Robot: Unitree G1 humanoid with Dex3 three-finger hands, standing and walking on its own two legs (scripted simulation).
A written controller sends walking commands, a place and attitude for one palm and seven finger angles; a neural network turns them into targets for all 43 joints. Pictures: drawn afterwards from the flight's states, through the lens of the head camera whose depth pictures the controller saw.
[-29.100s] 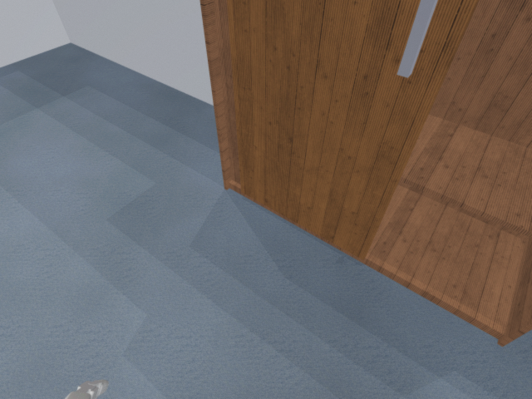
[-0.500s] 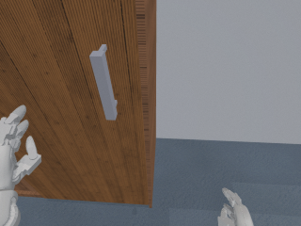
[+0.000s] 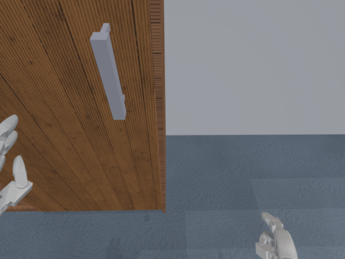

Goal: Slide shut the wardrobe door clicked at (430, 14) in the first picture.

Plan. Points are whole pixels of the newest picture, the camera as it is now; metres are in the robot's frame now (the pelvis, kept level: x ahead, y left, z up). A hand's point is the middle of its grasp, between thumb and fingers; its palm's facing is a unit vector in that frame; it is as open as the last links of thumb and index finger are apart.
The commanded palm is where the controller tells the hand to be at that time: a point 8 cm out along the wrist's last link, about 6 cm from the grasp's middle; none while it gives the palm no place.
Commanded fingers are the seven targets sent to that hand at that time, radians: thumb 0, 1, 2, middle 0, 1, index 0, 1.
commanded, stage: step back with the hand held close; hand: left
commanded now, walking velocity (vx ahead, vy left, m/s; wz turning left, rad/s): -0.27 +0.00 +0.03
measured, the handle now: (113, 75) +0.42 +0.17 +0.21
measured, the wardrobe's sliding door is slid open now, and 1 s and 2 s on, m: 0.00 0.00 0.00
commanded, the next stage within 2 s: stop stepping back and stand still in 0.80 s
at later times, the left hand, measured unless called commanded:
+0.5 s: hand out of the picture +0.12 +0.28 +0.17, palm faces +0.49 -0.76 -0.42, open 7.5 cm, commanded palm +0.04 +0.31 +0.18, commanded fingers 0.00 0.90 0.90 -0.20 -0.30 -0.20 -0.30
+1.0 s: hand out of the picture +0.00 +0.26 +0.18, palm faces +0.38 -0.82 -0.44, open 7.5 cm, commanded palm -0.06 +0.30 +0.18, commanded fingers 0.00 0.90 0.90 -0.20 -0.30 -0.20 -0.30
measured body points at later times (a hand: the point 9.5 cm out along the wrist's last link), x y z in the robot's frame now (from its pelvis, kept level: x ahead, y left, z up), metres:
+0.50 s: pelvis -0.08 +0.01 -0.02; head -0.07 +0.03 +0.43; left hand +0.08 +0.32 +0.19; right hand +0.08 -0.23 -0.09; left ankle +0.03 +0.11 -0.74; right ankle -0.04 -0.14 -0.71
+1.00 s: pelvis -0.20 +0.00 +0.00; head -0.18 +0.04 +0.45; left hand -0.02 +0.30 +0.20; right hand +0.01 -0.21 -0.05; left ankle -0.06 +0.09 -0.74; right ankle -0.22 -0.13 -0.70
